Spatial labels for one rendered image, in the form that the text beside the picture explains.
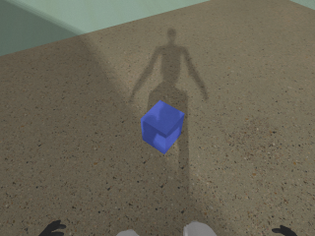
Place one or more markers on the carton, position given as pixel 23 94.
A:
pixel 161 126

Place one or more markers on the left robot hand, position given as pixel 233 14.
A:
pixel 51 227

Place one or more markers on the right robot hand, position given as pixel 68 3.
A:
pixel 284 231

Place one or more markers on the robot right thigh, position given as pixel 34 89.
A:
pixel 198 229

